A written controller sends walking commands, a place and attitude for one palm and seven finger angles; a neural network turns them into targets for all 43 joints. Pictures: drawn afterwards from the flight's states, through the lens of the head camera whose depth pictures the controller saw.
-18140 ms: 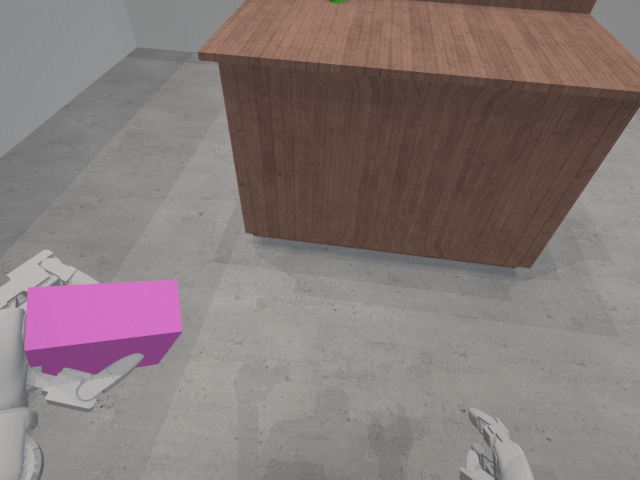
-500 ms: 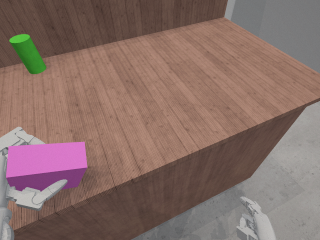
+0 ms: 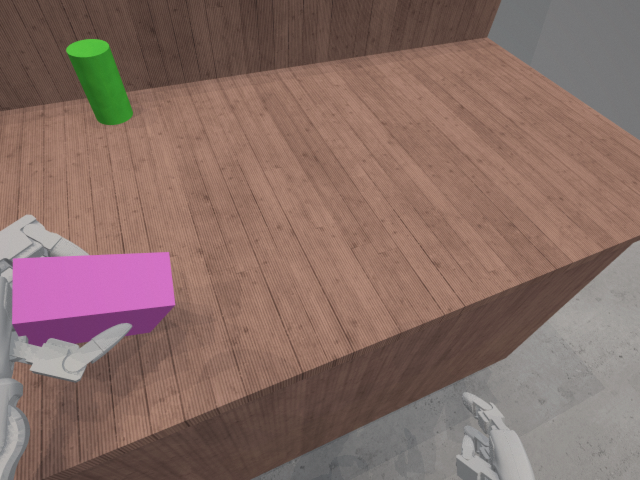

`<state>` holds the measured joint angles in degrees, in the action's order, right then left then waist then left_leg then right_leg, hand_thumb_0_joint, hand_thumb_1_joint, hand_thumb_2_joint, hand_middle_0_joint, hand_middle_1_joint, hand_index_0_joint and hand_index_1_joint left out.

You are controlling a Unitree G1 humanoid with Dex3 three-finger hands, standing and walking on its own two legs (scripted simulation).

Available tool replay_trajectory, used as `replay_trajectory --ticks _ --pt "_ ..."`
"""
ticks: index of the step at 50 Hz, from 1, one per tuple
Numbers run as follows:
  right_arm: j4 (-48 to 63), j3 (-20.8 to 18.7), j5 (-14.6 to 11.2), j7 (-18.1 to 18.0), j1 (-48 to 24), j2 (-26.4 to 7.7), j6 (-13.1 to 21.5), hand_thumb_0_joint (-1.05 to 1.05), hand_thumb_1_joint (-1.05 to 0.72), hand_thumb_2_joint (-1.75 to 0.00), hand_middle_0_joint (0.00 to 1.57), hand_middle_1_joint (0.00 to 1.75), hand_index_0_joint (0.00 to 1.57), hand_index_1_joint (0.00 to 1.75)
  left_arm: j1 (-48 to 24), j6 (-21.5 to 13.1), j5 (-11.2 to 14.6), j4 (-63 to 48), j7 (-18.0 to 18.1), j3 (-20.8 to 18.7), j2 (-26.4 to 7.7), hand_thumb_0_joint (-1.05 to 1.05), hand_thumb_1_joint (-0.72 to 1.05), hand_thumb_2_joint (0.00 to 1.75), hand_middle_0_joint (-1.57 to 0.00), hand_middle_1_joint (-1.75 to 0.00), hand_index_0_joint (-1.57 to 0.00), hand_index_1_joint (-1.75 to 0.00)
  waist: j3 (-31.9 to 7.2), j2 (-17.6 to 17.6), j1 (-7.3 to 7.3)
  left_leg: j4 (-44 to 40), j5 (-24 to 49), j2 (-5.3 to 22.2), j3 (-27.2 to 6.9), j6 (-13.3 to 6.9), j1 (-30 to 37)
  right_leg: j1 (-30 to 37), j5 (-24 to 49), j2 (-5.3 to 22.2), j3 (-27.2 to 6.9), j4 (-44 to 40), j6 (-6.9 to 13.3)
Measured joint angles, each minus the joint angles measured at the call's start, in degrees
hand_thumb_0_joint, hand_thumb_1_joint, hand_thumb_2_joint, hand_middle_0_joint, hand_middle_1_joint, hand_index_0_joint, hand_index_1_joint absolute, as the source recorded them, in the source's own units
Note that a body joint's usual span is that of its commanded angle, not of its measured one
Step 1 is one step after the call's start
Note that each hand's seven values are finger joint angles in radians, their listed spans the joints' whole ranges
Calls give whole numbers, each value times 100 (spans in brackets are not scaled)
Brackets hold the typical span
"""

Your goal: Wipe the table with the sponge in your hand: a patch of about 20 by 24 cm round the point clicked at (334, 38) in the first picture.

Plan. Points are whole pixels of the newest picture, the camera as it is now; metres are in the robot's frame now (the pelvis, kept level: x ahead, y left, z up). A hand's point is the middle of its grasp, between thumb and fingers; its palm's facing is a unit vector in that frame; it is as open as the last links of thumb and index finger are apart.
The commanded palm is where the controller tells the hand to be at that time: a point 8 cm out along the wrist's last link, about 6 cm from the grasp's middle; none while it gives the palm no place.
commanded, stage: come to a stop and stand still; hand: left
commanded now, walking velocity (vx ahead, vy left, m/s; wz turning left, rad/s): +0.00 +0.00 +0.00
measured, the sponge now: (116, 300) +0.24 +0.23 +0.14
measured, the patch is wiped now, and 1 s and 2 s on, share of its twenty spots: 0.00 0.00 0.00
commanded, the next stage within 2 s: look again from close up in 1.02 s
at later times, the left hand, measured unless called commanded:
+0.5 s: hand (45, 293) +0.24 +0.28 +0.15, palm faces +0.39 -0.83 -0.40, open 9.3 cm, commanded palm +0.17 +0.31 +0.17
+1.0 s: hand (69, 320) +0.21 +0.25 +0.15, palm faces +0.40 -0.84 -0.37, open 9.3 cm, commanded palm +0.15 +0.28 +0.17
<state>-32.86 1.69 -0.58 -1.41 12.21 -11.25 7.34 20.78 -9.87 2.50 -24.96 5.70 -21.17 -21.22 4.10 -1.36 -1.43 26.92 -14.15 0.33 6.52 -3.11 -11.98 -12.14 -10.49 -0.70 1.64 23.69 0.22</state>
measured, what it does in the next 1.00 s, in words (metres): stands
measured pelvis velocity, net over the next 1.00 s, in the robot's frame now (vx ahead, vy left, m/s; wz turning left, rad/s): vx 0.00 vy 0.00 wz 0.03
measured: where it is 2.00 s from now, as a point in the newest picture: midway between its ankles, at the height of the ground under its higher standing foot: outside the picture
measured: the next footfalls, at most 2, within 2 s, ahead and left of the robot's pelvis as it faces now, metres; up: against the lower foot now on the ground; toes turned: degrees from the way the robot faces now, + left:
none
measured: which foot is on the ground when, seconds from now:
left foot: down 0.00-1.00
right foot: down 0.00-1.00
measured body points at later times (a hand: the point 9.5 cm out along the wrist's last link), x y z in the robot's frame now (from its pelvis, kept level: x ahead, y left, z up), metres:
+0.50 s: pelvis +0.02 +0.03 +0.00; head +0.06 +0.05 +0.44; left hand +0.21 +0.33 +0.18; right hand +0.21 -0.17 -0.08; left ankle +0.01 +0.08 -0.74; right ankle +0.02 -0.12 -0.74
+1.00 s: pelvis +0.00 +0.00 +0.00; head +0.02 +0.01 +0.45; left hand +0.19 +0.29 +0.17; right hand +0.19 -0.22 -0.07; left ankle +0.01 +0.08 -0.74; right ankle +0.02 -0.12 -0.74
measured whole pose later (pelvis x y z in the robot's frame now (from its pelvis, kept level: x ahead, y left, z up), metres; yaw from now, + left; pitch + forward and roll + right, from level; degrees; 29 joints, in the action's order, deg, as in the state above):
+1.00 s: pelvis +0.00 +0.00 +0.00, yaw +2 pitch -1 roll -1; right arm -32.2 0.8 -1.1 -2.7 11.2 -11.9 5.3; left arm 24.6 -9.3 2.2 -25.8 6.4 -18.8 -20.1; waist 3.3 0.0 -0.9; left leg 25.8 -13.4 -0.1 4.7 -3.1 -11.4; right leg -10.3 -9.8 -0.3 3.5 21.3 0.2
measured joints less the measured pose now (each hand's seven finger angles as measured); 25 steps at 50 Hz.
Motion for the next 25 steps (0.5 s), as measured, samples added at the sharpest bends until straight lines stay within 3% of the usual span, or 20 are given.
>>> replay_trajectory --ticks 5,11,25 --pt "89 52 -9 72 -68 91 60 1 -91 -89 20 30 20 30 47 28 -72 -75 -5 -13 8 -1 -41 103 -79 -138 -80 -137 25 -76 -18 -22 -40 -170 56 -145 30 -47 -103 166 -59 145 -114" --pt "141 87 27 129 -155 204 73 1 -91 -89 20 30 20 30 109 -31 -109 -307 -37 129 43 -1 -41 103 -80 -138 -80 -137 141 -154 -85 -15 -91 -335 69 -248 79 -90 -312 323 -77 392 -45" --pt "139 41 7 133 -233 160 -130 1 -91 -89 21 30 21 30 211 -11 -115 -413 18 7 -26 -1 -41 103 -79 -138 -80 -137 237 -10 -21 29 -142 -260 -89 -175 75 119 -201 258 85 70 -171"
